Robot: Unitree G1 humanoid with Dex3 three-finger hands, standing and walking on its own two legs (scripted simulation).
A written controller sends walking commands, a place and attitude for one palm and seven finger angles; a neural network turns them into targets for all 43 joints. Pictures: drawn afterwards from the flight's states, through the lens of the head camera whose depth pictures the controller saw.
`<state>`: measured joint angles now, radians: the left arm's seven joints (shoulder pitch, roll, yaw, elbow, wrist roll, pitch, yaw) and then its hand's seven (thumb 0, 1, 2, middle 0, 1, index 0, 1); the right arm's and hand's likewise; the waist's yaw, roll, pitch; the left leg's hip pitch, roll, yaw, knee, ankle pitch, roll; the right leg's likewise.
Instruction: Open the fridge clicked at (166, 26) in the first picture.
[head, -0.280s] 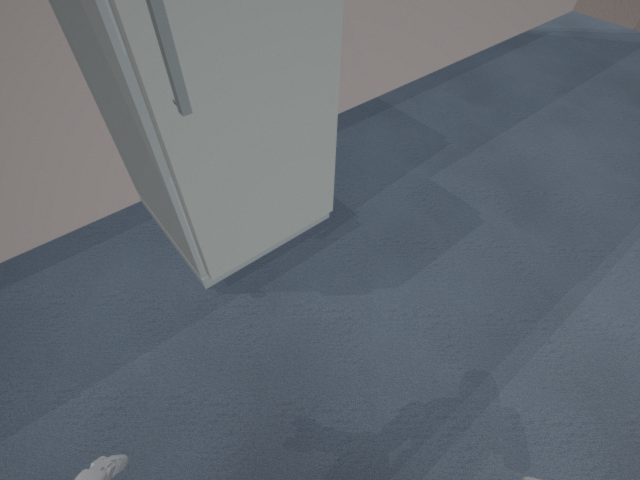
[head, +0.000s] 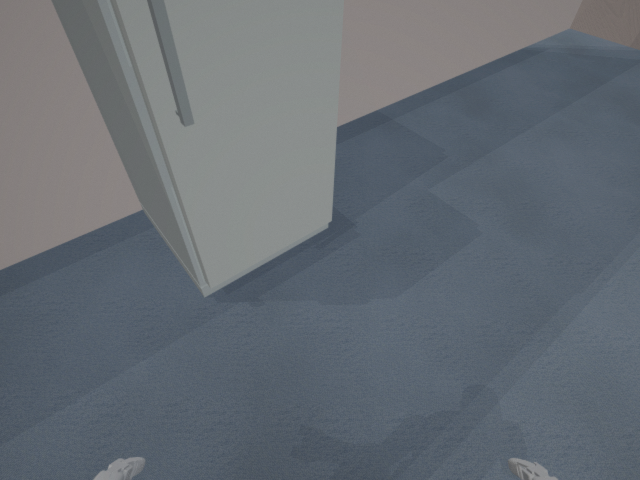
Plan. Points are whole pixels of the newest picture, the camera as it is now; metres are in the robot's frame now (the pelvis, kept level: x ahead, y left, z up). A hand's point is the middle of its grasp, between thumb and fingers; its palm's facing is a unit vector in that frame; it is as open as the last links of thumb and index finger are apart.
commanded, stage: stand and wait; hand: left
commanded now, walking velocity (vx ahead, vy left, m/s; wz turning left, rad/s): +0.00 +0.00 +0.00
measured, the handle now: (158, 26) +0.85 +0.38 +0.19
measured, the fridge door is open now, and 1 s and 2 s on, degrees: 0 0 0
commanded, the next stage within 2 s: look at it before walking up in 0.54 s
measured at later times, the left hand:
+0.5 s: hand out of the picture +0.05 +0.24 -0.15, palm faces -0.02 -0.94 -0.35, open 7.4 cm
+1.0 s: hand out of the picture +0.03 +0.24 -0.15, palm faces -0.03 -0.94 -0.33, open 7.4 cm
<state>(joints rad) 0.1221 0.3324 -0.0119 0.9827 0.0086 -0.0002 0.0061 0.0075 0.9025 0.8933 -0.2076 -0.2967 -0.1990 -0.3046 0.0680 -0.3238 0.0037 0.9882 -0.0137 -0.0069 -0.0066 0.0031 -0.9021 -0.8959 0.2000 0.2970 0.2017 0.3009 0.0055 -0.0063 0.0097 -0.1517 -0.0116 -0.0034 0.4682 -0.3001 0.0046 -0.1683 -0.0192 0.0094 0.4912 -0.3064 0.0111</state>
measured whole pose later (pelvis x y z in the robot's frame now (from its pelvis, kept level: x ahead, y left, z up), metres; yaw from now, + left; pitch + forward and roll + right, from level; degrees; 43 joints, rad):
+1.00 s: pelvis -0.04 -0.01 +0.01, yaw +0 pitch -2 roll +0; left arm 0.14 0.34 0.00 1.09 0.01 0.00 0.00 0.01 0.90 0.89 -0.21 -0.30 -0.20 -0.30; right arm 0.14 -0.34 0.00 1.12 -0.01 -0.01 0.00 0.00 -0.90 -0.90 0.20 0.30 0.20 0.30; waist 0.00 0.00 0.03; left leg -0.15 0.01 0.00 0.38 -0.19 -0.01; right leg -0.16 0.01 0.01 0.39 -0.19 0.00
